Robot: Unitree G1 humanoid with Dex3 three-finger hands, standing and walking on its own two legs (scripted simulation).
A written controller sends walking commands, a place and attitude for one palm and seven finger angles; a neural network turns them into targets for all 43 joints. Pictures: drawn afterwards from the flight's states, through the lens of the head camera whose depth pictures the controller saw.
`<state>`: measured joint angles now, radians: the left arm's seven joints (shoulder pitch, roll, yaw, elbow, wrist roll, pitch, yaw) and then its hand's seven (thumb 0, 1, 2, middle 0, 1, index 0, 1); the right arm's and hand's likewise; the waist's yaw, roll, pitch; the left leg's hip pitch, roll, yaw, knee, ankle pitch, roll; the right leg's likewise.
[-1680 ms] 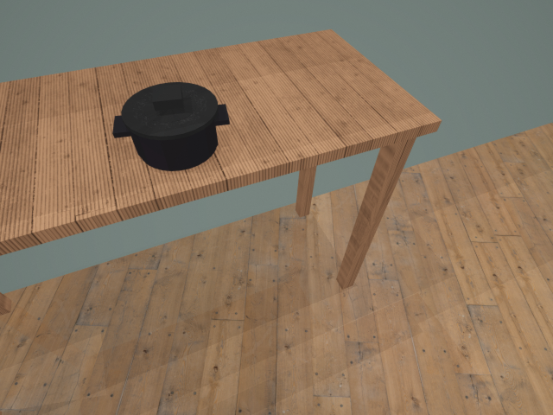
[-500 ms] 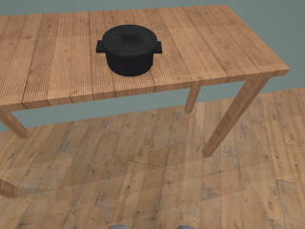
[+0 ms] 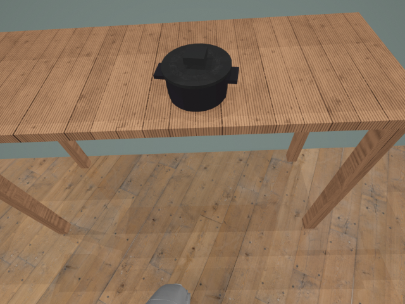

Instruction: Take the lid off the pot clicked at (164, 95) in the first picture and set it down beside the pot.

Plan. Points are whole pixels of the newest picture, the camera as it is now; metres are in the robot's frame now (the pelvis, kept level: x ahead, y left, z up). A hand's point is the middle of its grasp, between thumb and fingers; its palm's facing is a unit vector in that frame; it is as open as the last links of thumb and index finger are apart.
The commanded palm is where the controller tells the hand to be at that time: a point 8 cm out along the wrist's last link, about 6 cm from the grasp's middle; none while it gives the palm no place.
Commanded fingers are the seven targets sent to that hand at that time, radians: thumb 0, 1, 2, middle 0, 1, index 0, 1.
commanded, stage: take the last steps up to it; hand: left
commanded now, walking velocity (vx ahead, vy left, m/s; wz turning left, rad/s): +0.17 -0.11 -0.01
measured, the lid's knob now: (195, 55) +0.60 +0.05 +0.15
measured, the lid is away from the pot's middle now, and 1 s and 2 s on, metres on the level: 0.00 0.00 0.00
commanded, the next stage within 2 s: come to a stop and stand still in 0.18 s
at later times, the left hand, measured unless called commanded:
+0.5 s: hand out of the picture +0.10 +0.17 -0.18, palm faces +0.08 -0.98 -0.17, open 7.3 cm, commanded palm none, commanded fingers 0.00 0.90 0.90 -0.20 -0.30 -0.20 -0.30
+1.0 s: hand (121, 298) +0.15 +0.22 -0.19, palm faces +0.05 -0.97 -0.24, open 7.4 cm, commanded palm none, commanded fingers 0.00 0.90 0.90 -0.20 -0.30 -0.20 -0.30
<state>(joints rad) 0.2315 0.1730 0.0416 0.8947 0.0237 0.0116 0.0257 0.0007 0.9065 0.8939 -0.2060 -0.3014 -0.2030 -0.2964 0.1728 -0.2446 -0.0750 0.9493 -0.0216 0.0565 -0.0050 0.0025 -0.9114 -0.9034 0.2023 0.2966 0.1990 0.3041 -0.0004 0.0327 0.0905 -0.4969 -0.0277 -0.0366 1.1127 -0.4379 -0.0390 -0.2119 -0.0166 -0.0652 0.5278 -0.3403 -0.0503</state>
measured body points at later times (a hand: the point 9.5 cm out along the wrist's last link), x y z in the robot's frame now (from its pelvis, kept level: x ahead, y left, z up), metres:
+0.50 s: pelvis +0.09 -0.01 +0.00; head +0.13 +0.01 +0.45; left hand +0.10 +0.22 -0.16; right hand +0.13 -0.25 -0.14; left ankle +0.02 +0.11 -0.74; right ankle +0.10 -0.16 -0.71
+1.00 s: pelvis +0.08 +0.02 -0.02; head +0.07 +0.03 +0.43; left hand +0.14 +0.27 -0.17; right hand +0.16 -0.23 -0.14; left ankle +0.09 +0.09 -0.74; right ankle +0.10 -0.14 -0.71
